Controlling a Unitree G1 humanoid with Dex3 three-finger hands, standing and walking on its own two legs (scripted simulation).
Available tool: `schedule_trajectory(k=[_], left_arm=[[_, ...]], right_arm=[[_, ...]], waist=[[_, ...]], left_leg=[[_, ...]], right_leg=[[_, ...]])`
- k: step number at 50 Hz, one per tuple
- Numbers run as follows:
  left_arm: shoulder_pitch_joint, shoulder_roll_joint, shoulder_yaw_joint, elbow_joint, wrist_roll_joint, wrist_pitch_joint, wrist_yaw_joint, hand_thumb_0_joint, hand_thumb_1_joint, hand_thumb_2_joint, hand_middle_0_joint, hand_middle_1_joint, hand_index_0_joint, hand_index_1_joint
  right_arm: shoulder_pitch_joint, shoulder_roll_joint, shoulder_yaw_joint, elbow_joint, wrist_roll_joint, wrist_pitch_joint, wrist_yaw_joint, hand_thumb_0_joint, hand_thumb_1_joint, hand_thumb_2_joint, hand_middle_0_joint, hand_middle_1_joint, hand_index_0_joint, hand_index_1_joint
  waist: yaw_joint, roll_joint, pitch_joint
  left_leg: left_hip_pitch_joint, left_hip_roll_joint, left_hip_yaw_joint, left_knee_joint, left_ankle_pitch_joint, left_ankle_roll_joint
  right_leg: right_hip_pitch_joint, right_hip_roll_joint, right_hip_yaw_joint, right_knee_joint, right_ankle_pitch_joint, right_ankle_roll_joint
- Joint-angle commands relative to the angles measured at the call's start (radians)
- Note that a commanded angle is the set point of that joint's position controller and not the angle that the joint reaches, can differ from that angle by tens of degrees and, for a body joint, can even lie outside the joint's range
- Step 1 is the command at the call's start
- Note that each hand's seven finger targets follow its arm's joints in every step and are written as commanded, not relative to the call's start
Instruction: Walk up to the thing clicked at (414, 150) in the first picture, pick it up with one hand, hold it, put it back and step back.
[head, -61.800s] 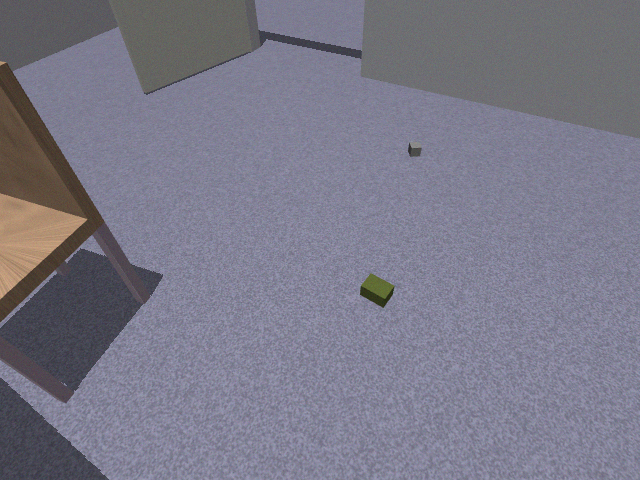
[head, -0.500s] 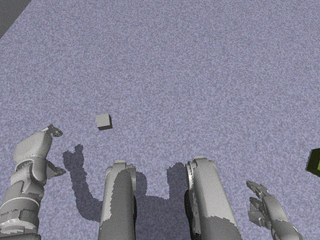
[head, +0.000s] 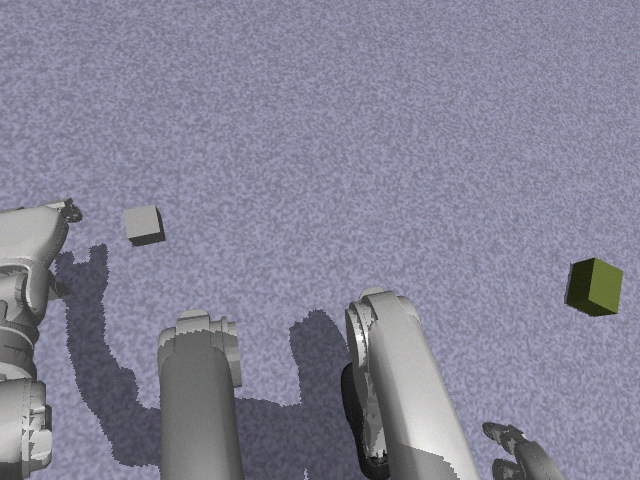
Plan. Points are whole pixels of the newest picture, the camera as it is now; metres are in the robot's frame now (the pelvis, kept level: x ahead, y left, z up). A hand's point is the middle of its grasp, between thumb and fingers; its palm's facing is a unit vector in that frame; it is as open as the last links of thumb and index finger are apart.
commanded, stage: rise first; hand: left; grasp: from above
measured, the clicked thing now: (145, 226) +0.52 +0.26 -0.34
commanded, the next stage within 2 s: none
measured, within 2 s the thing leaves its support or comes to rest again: neither
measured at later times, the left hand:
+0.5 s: hand (74, 240) +0.45 +0.32 -0.20, palm faces -0.44 -0.10 -0.89, open 11.8 cm
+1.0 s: hand (81, 236) +0.46 +0.32 -0.22, palm faces -0.43 -0.11 -0.90, open 12.1 cm
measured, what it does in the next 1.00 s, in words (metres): stands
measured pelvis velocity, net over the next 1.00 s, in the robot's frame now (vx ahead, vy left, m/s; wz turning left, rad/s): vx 0.01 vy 0.00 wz -0.04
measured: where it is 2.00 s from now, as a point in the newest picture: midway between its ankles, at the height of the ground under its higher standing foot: (297, 455)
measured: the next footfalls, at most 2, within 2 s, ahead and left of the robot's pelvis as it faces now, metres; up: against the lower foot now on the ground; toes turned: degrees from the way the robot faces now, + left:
none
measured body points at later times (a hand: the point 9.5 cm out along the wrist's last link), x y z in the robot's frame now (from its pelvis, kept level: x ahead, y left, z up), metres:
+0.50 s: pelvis +0.01 +0.00 -0.03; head +0.25 +0.07 +0.35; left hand +0.47 +0.32 -0.15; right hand +0.07 -0.27 -0.14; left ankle +0.09 +0.13 -0.34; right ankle +0.10 -0.14 -0.34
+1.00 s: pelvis +0.01 +0.00 -0.04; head +0.26 +0.07 +0.33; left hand +0.48 +0.32 -0.17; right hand +0.07 -0.28 -0.14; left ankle +0.09 +0.13 -0.34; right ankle +0.10 -0.14 -0.34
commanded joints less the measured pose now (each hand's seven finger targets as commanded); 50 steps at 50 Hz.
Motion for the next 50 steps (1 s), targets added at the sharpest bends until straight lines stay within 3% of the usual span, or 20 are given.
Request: schedule_trajectory(k=[1, 3, 5, 12, 14, 15, 17, 25, 33, 37, 38, 39, 40, 50], left_arm=[[-0.353, 0.255, 0.017, -0.091, 0.020, 0.003, 0.068, 0.000, -0.075, 0.629, -0.501, -0.546, -0.492, -0.555], [-0.358, 0.268, 0.029, -0.059, 0.025, 0.011, 0.080, 0.000, -0.099, 0.650, -0.474, -0.575, -0.468, -0.582], [-0.383, 0.251, 0.020, -0.035, 0.011, 0.020, 0.086, 0.000, -0.092, 0.638, -0.460, -0.604, -0.462, -0.602], [-0.399, 0.275, 0.035, 0.027, 0.024, 0.041, 0.098, 0.000, -0.126, 0.657, -0.441, -0.639, -0.443, -0.638], [-0.437, 0.296, 0.043, 0.009, 0.024, 0.037, 0.100, 0.000, -0.147, 0.678, -0.430, -0.643, -0.428, -0.646], [-0.413, 0.303, 0.055, 0.033, 0.023, 0.040, 0.100, 0.000, -0.152, 0.680, -0.431, -0.641, -0.427, -0.645], [-0.435, 0.299, 0.045, 0.022, 0.020, 0.036, 0.100, 0.000, -0.166, 0.693, -0.418, -0.656, -0.415, -0.659], [-0.414, 0.338, 0.073, 0.033, 0.008, 0.029, 0.096, 0.000, -0.171, 0.694, -0.412, -0.673, -0.411, -0.673], [-0.413, 0.379, 0.095, 0.030, 0.007, 0.014, 0.091, 0.000, -0.197, 0.718, -0.392, -0.679, -0.389, -0.683], [-0.416, 0.386, 0.089, 0.037, 0.001, 0.006, 0.092, 0.000, -0.200, 0.719, -0.380, -0.699, -0.380, -0.699], [-0.418, 0.380, 0.083, 0.032, 0.004, 0.004, 0.091, 0.000, -0.280, 0.799, -0.394, -0.646, -0.354, -0.688], [-0.423, 0.385, 0.081, 0.033, 0.005, 0.003, 0.092, 0.000, -0.209, 0.727, -0.401, -0.674, -0.390, -0.686], [-0.408, 0.384, 0.087, 0.043, 0.003, 0.006, 0.097, 0.000, -0.203, 0.724, -0.409, -0.664, -0.397, -0.676], [-0.450, 0.362, 0.064, 0.047, 0.008, 0.020, 0.111, 0.000, -0.194, 0.717, -0.404, -0.670, -0.395, -0.680]], right_arm=[[0.159, -0.236, -0.067, -0.027, -0.009, -0.014, -0.005, 0.000, -0.896, -0.900, 0.200, 0.299, 0.200, 0.299], [0.162, -0.236, -0.063, -0.027, -0.011, -0.013, -0.003, 0.000, -0.895, -0.899, 0.200, 0.299, 0.200, 0.299], [0.165, -0.243, -0.063, -0.028, -0.019, -0.017, 0.001, 0.000, -0.896, -0.899, 0.200, 0.299, 0.200, 0.299], [0.184, -0.233, -0.042, -0.015, -0.031, -0.021, 0.010, 0.000, -0.901, -0.901, 0.200, 0.300, 0.200, 0.300], [0.183, -0.235, -0.039, -0.018, -0.034, -0.020, 0.012, 0.000, -0.900, -0.901, 0.200, 0.300, 0.200, 0.300], [0.185, -0.228, -0.033, -0.018, -0.033, -0.019, 0.013, 0.000, -0.900, -0.901, 0.200, 0.300, 0.200, 0.300], [0.181, -0.224, -0.029, -0.020, -0.035, -0.020, 0.016, 0.000, -0.900, -0.900, 0.200, 0.300, 0.200, 0.300], [0.208, -0.228, -0.016, -0.024, -0.046, -0.016, 0.028, 0.000, -0.901, -0.900, 0.200, 0.300, 0.200, 0.300], [0.209, -0.246, -0.006, -0.029, -0.051, -0.009, 0.034, 0.000, -0.897, -0.899, 0.200, 0.300, 0.200, 0.300], [0.203, -0.250, -0.002, -0.031, -0.051, -0.007, 0.037, 0.000, -0.897, -0.899, 0.200, 0.300, 0.200, 0.300], [0.201, -0.245, 0.001, -0.032, -0.053, -0.007, 0.038, 0.000, -0.901, -0.901, 0.200, 0.300, 0.200, 0.300], [0.201, -0.249, 0.001, -0.033, -0.055, -0.007, 0.039, 0.000, -0.900, -0.900, 0.200, 0.300, 0.200, 0.300], [0.205, -0.247, 0.003, -0.027, -0.054, -0.008, 0.040, 0.000, -0.900, -0.900, 0.200, 0.300, 0.200, 0.300], [0.201, -0.267, 0.006, -0.030, -0.055, -0.007, 0.044, 0.000, -0.897, -0.899, 0.200, 0.300, 0.200, 0.300]], waist=[[-0.017, 0.313, -0.609], [-0.012, 0.298, -0.619], [-0.034, 0.292, -0.604], [-0.044, 0.302, -0.626], [-0.052, 0.312, -0.628], [-0.043, 0.297, -0.625], [-0.054, 0.300, -0.617], [-0.068, 0.264, -0.649], [-0.069, 0.293, -0.624], [-0.073, 0.281, -0.598], [-0.080, 0.282, -0.604], [-0.081, 0.271, -0.614], [-0.070, 0.275, -0.603], [-0.102, 0.330, -0.598]], left_leg=[[0.571, 0.013, 0.074, -0.288, 0.092, 0.030], [0.563, 0.010, 0.077, -0.279, 0.084, 0.033], [0.552, 0.014, 0.064, -0.279, 0.059, 0.032], [0.547, 0.012, 0.072, -0.227, 0.133, 0.036], [0.517, 0.011, 0.077, -0.216, 0.127, 0.040], [0.513, 0.008, 0.082, -0.209, 0.128, 0.043], [0.490, 0.009, 0.090, -0.193, 0.130, 0.047], [0.450, 0.009, 0.104, -0.138, 0.189, 0.056], [0.444, 0.011, 0.098, -0.126, 0.169, 0.051], [0.404, 0.012, 0.100, -0.115, 0.144, 0.055], [0.397, 0.011, 0.102, -0.107, 0.150, 0.057], [0.393, 0.013, 0.102, -0.098, 0.152, 0.059], [0.397, 0.010, 0.102, -0.108, 0.160, 0.055], [0.449, 0.016, 0.082, -0.111, 0.177, 0.046]], right_leg=[[0.144, -0.010, -0.138, -0.177, 0.126, -0.089], [0.144, -0.006, -0.140, -0.177, 0.122, -0.091], [0.118, -0.012, -0.142, -0.166, 0.110, -0.087], [0.138, -0.008, -0.137, -0.138, 0.173, -0.084], [0.143, -0.003, -0.137, -0.134, 0.171, -0.085], [0.148, -0.001, -0.134, -0.138, 0.173, -0.086], [0.158, 0.001, -0.135, -0.136, 0.180, -0.085], [0.242, 0.009, -0.134, -0.134, 0.247, -0.079], [0.217, 0.013, -0.144, -0.117, 0.224, -0.083], [0.215, 0.018, -0.146, -0.117, 0.210, -0.084], [0.235, 0.019, -0.144, -0.120, 0.221, -0.080], [0.244, 0.021, -0.143, -0.121, 0.227, -0.079], [0.240, 0.019, -0.143, -0.117, 0.229, -0.081], [0.177, 0.018, -0.165, -0.088, 0.242, -0.081]])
